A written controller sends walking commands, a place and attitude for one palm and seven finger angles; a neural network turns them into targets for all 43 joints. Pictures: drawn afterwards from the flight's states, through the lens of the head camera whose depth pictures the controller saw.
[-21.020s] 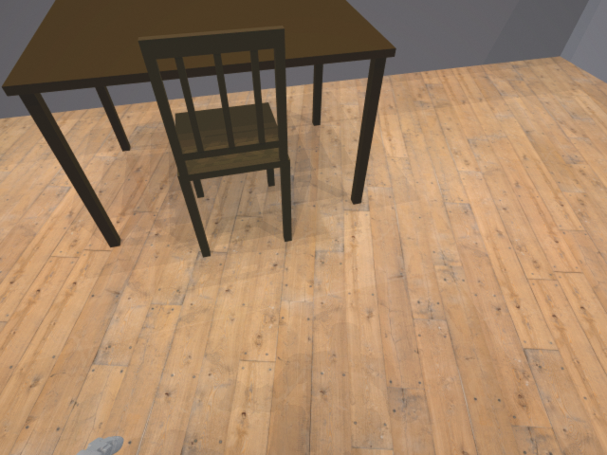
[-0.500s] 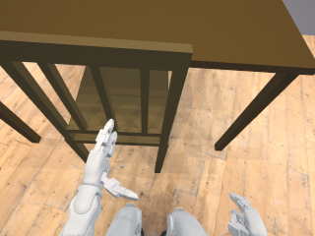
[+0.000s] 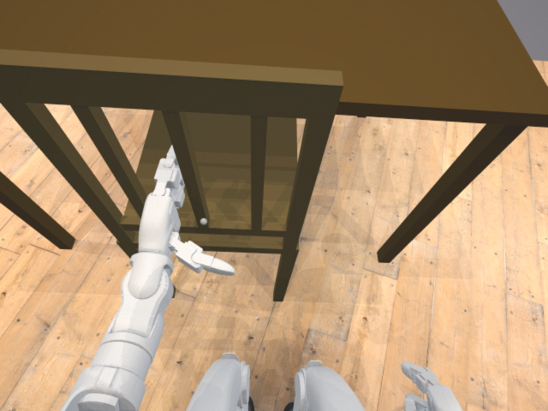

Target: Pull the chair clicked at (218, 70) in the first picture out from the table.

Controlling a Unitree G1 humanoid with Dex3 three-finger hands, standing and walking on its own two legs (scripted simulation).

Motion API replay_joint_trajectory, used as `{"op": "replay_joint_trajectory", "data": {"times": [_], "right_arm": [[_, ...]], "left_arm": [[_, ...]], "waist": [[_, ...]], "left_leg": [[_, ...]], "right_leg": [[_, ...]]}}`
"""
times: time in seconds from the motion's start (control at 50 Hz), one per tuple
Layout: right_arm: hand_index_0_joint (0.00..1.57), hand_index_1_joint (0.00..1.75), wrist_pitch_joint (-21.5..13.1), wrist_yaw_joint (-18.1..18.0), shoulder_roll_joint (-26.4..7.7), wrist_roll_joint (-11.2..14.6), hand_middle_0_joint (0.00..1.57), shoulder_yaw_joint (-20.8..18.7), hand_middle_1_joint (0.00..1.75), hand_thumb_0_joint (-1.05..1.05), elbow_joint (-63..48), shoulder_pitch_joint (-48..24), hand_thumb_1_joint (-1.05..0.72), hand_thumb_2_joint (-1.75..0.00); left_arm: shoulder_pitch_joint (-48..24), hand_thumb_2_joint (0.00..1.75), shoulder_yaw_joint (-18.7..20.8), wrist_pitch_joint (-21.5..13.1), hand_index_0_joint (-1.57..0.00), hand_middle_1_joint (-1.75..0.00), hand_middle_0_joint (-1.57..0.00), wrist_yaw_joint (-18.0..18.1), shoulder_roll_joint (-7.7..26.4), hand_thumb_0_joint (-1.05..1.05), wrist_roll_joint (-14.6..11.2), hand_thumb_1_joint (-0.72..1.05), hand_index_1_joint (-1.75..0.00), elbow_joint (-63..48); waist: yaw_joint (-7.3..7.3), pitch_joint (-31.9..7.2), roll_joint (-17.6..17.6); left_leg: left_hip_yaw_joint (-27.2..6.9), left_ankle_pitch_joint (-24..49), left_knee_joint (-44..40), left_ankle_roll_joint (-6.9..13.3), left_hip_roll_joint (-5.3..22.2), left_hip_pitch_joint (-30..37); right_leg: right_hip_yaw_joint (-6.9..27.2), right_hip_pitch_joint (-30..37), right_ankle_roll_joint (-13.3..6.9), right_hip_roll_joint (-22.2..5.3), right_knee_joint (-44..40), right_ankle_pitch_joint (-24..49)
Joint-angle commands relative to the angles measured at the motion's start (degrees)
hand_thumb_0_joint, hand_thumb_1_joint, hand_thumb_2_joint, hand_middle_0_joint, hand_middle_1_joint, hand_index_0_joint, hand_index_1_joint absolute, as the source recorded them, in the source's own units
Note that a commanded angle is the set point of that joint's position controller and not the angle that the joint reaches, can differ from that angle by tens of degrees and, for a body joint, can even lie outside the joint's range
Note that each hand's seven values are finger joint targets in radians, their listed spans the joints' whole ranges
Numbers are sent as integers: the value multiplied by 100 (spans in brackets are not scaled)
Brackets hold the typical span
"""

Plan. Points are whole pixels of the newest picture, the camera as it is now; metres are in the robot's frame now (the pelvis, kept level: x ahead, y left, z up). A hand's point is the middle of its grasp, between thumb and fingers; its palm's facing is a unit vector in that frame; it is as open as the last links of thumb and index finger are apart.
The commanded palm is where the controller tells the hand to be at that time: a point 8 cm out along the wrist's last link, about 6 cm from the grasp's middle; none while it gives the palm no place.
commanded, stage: push the fingers through the gap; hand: left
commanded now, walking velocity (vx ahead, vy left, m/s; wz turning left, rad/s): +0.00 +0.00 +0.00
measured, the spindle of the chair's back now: (192, 178) +0.45 +0.14 +0.03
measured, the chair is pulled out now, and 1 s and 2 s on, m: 0.00 0.00 0.00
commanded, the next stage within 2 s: hook a spindle and tug to test in 0.96 s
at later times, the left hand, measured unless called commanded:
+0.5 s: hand (205, 198) +0.42 +0.11 +0.02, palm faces -0.01 -1.00 +0.01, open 16.9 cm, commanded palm +0.40 +0.16 +0.03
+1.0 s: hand (202, 189) +0.44 +0.12 +0.02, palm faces -0.01 -1.00 -0.05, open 16.9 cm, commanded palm +0.40 +0.16 +0.03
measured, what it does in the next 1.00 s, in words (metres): stands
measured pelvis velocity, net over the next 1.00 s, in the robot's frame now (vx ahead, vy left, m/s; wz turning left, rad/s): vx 0.00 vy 0.00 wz -0.02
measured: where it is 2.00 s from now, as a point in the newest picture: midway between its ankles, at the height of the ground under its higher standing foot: outside the picture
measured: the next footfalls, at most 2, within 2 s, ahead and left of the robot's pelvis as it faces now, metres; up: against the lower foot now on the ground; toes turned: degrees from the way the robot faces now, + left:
none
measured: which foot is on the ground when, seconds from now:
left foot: down 0.00-1.00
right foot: down 0.00-1.00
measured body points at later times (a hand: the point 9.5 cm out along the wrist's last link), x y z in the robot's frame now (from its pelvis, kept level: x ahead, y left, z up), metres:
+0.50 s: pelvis +0.00 +0.00 +0.00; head +0.13 +0.02 +0.44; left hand +0.41 +0.17 +0.03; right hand +0.09 -0.25 -0.11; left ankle +0.03 +0.06 -0.62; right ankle +0.01 -0.09 -0.62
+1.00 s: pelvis +0.00 +0.00 +0.00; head +0.12 +0.02 +0.43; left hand +0.43 +0.17 +0.03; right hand +0.08 -0.26 -0.12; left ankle +0.03 +0.06 -0.62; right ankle +0.01 -0.09 -0.62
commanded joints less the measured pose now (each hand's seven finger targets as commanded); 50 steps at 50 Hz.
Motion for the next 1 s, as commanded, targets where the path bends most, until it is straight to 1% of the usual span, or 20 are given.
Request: {"op": "replay_joint_trajectory", "data": {"times": [0.0, 0.04, 0.06, 0.08, 0.14, 0.18, 0.22, 0.26, 0.32, 0.38, 0.42, 0.46, 0.56, 0.64, 0.7, 0.74, 0.8, 0.88, 0.94, 0.98], "right_arm": [[20, 30, -39, -97, -945, 92, 20, -407, 30, 0, -834, 233, -90, -90], [20, 30, -105, -143, -873, 68, 20, -411, 30, 0, -890, 204, -90, -90], [20, 30, -162, -150, -862, 49, 20, -402, 30, 0, -847, 227, -90, -90], [20, 30, -211, -151, -832, 23, 20, -413, 30, 0, -761, 273, -90, -90], [20, 30, -278, -136, -841, -34, 20, -404, 30, 0, -450, 336, -90, -90], [20, 30, -257, -115, -876, -29, 20, -397, 30, 0, -331, 388, -90, -90], [20, 30, -176, -95, -930, 4, 20, -396, 30, 0, -310, 456, -90, -90], [20, 30, -104, -90, -972, 54, 20, -408, 30, 0, -392, 482, -90, -90], [20, 30, -71, -104, -987, 63, 20, -436, 30, 0, -497, 537, -90, -90], [20, 30, -147, -125, -937, 3, 20, -431, 30, 0, -547, 538, -90, -90], [20, 30, -221, -110, -881, -44, 20, -442, 30, 0, -439, 585, -90, -90], [20, 30, -222, -91, -901, -78, 20, -441, 30, 0, -302, 645, -90, -90], [20, 30, -29, 2, -938, -57, 20, -417, 30, 0, -201, 801, -90, -90], [20, 30, 65, -17, -991, 20, 20, -442, 30, 0, -442, 784, -90, -90], [20, 30, -11, -23, -932, 8, 20, -465, 30, 0, -511, 724, -90, -90], [20, 30, -79, -24, -887, -25, 20, -483, 30, 0, -431, 724, -90, -90], [20, 30, -93, -14, -899, -75, 20, -476, 30, 0, -211, 773, -90, -90], [20, 30, 15, 10, -933, -72, 20, -455, 30, 0, -164, 815, -90, -90], [20, 30, 78, 18, -979, -30, 20, -472, 30, 0, -280, 789, -90, -90], [20, 30, 72, 18, -988, -23, 20, -486, 30, 0, -360, 772, -90, -90]], "left_arm": [[-1144, 30, 371, 220, -6, -8, -6, -193, 438, 0, -238, -50, -8, -877], [-1608, 30, 678, -93, -6, -8, -6, -60, 765, 0, -404, -50, -8, -1956], [-1982, 30, 630, -298, -6, -8, -6, 21, 813, 0, -443, -50, -8, -2352], [-1951, 30, 690, -470, -6, -8, -6, 92, 901, 0, -375, -50, -8, -2501], [-1994, 30, 432, -695, -6, -8, -6, 154, 693, 0, -184, -50, -8, -1743], [-1859, 30, 274, -561, -6, -8, -6, 47, 500, 0, -47, -50, -8, -711], [-1702, 30, 266, -264, -6, -8, -6, -115, 391, 0, -48, -50, -8, 189], [-1807, 30, 248, -5, -6, -8, -6, -278, 287, 0, -116, -50, -8, 559], [-2320, 30, 507, 57, -6, -8, -6, -326, 495, 0, -310, -50, -8, 83], [-3122, 30, 836, -408, -6, -8, -6, -91, 964, 0, -372, -50, -8, -1159], [-3236, 30, 922, -697, -6, -8, -6, 112, 1049, 0, -293, -50, -8, -1388], [-3091, 30, 1039, -794, -6, -8, -6, 250, 1184, 0, -133, -50, -8, -939], [-2609, 30, 572, -245, -6, -8, -6, 57, 503, 0, 152, -50, -8, 1259], [-2622, 30, 810, -43, -6, -8, -6, -222, 637, 0, -210, -50, -8, 940], [-3018, 30, 1014, -452, -6, -8, -6, -170, 928, 0, -393, -50, -8, -376], [-3306, 30, 1002, -763, -6, -8, -6, -13, 1015, 0, -333, -50, -8, -966], [-3280, 30, 862, -911, -6, -8, -6, 174, 983, 0, -39, -50, -8, -502], [-2919, 30, 700, -607, -6, -8, -6, 141, 714, 0, 207, -50, -8, 841], [-2916, 30, 599, -349, -6, -8, -6, -20, 471, 0, 14, -50, -8, 1039], [-3073, 30, 654, -371, -6, -8, -6, -89, 514, 0, -132, -50, -8, 631]], "waist": [[-41, -2125, 4], [108, -2854, 365], [0, -3037, 503], [23, -3161, 507], [-276, -2441, 258], [-417, -1857, -15], [-417, -1439, -205], [-362, -1438, -45], [-239, -2121, 209], [-176, -3087, 602], [-188, -3242, 702], [-268, -2975, 420], [-489, -1619, -71], [-284, -2145, 33], [-174, -2969, 368], [-208, -3195, 575], [-390, -2609, 422], [-494, -1810, 67], [-425, -1896, 143], [-353, -2340, 314]], "left_leg": [[-688, 1782, -1115, -343, 241, 2007], [-697, 2349, -1096, -388, 260, 2526], [-769, 2595, -1047, -408, 294, 2729], [-810, 2784, -1024, -435, 324, 2893], [-833, 2499, -879, -403, 350, 2491], [-806, 1986, -851, -362, 333, 1965], [-735, 1512, -917, -331, 282, 1540], [-724, 1449, -1030, -335, 258, 1624], [-755, 1887, -1068, -360, 270, 2127], [-829, 2703, -997, -431, 326, 2831], [-881, 3002, -970, -500, 357, 3102], [-884, 2907, -913, -494, 360, 2817], [-722, 1804, -1000, -358, 281, 1688], [-664, 1960, -1093, -358, 266, 1933], [-706, 2657, -1047, -406, 316, 2601], [-788, 2913, -1026, -459, 364, 2994], [-841, 2659, -956, -463, 382, 2702], [-752, 1914, -982, -390, 320, 1932], [-790, 1739, -1079, -387, 310, 2048], [-856, 2048, -1090, -409, 332, 2414]], "right_leg": [[643, 1006, 181, -145, -1081, 1654], [713, 1317, 180, -148, -1020, 2107], [689, 1230, 186, -140, -953, 2256], [687, 1199, 194, -124, -905, 2327], [644, 766, 227, -97, -882, 2077], [624, 543, 236, -96, -917, 1752], [626, 531, 224, -100, -1041, 1430], [603, 489, 190, -115, -1105, 1323], [598, 687, 168, -112, -1082, 1611], [640, 845, 183, -97, -918, 2164], [631, 817, 195, -77, -862, 2314], [611, 720, 212, -52, -812, 2243], [572, 466, 215, -74, -1022, 1623], [630, 836, 180, -84, -1128, 1796], [674, 1094, 183, -74, -1030, 2314], [657, 978, 196, -56, -979, 2394], [617, 573, 219, -42, -912, 2123], [592, 387, 222, -70, -980, 1668], [572, 380, 193, -83, -1072, 1482], [570, 475, 176, -82, -1037, 1660]]}}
